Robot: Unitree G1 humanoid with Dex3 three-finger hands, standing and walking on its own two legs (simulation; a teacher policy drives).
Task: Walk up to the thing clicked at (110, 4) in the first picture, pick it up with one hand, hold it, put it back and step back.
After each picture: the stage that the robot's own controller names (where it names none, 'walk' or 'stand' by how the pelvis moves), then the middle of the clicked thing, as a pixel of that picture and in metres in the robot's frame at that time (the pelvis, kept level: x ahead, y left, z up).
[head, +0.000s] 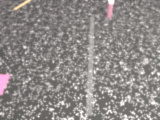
stand; (110, 8) +2.02 -0.41 -0.66
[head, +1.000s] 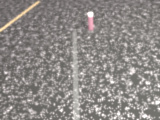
walk; (90, 21) +1.92 +0.03 -0.62
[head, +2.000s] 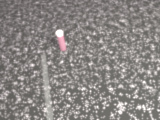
walk; (61, 41) +1.34 +0.30 -0.64
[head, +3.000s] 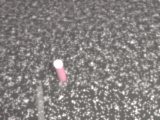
walk; (60, 71) +0.92 +0.29 -0.65
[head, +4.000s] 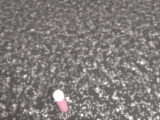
walk; (61, 102) +0.61 +0.26 -0.65
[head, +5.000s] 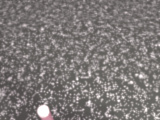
walk; (46, 117) +0.44 +0.28 -0.60
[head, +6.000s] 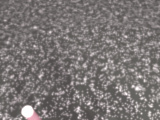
stand; (32, 117) +0.46 +0.47 -0.64
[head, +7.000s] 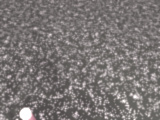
stand; (29, 119) +0.47 +0.39 -0.64
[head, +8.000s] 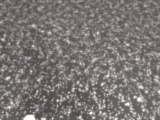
stand; out of the picture +0.40 +0.33 -0.65
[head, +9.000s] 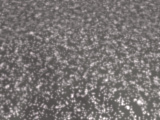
stand; out of the picture +0.37 +0.36 -0.66
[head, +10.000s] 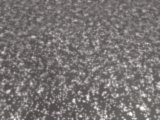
stand; out of the picture +0.34 +0.36 -0.66
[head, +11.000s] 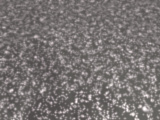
stand; out of the picture +0.34 +0.35 -0.66
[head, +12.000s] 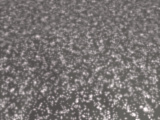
stand; out of the picture +0.34 +0.34 -0.66
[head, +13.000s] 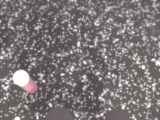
go down; (27, 83) +0.41 +0.33 -0.45
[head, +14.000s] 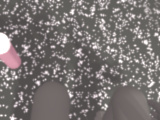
go down; (7, 53) +0.45 +0.35 -0.27
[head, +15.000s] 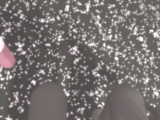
go down; (0, 53) +0.44 +0.35 -0.27
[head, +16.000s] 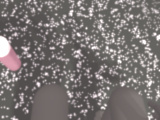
go down; (7, 56) +0.44 +0.35 -0.28
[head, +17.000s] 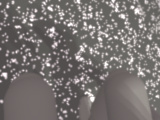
close in; out of the picture +0.42 +0.38 -0.19
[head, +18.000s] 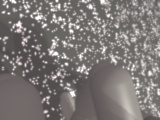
close; out of the picture +0.41 +0.40 -0.16
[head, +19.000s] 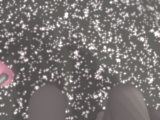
lift; out of the picture +0.35 +0.30 -0.02
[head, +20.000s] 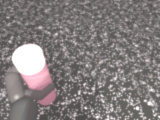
hold; (39, 80) +0.33 +0.15 +0.09
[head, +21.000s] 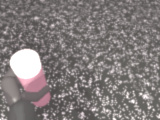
hold; (34, 82) +0.34 +0.17 +0.03
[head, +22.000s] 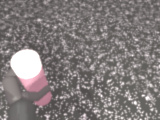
hold; (35, 82) +0.34 +0.17 +0.04
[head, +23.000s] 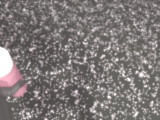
crouch; (8, 77) +0.36 +0.25 -0.02
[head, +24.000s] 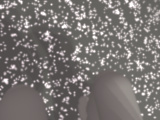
lower; out of the picture +0.48 +0.36 -0.06
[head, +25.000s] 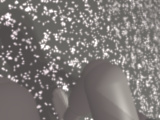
lower; out of the picture +0.42 +0.40 -0.17
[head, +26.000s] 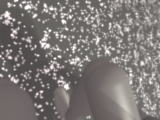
lower; out of the picture +0.42 +0.40 -0.16
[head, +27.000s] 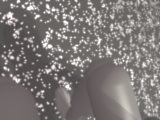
lower; out of the picture +0.41 +0.40 -0.16
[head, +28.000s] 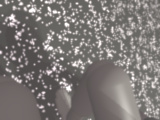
lower; out of the picture +0.41 +0.39 -0.16
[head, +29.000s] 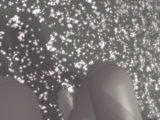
draw back; out of the picture +0.42 +0.38 -0.16
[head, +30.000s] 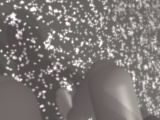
rise; out of the picture +0.41 +0.37 -0.16
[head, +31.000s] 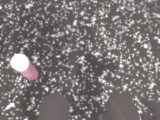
walk; (26, 69) +0.44 +0.30 -0.37
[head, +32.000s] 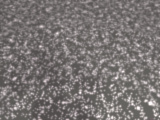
stand; out of the picture +0.38 +0.27 -0.59
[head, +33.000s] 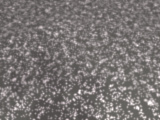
stand; out of the picture +0.38 +0.28 -0.60
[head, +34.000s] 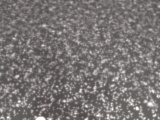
stand; out of the picture +0.38 +0.28 -0.62
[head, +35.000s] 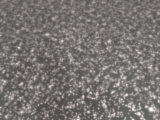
stand; out of the picture +0.39 +0.29 -0.66
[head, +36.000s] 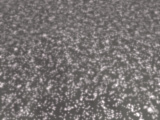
stand; out of the picture +0.37 +0.29 -0.66
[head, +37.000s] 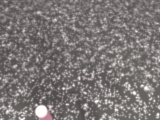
walk; (44, 115) +0.40 +0.29 -0.65
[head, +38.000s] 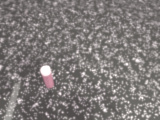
walk; (47, 77) +0.69 +0.27 -0.63
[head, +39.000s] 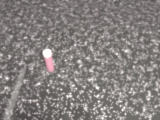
walk; (49, 61) +1.02 +0.34 -0.64
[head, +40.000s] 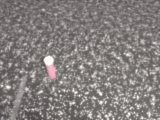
stand; (50, 68) +0.97 +0.30 -0.65
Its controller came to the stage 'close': yes
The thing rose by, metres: 0.68
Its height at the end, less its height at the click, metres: +0.00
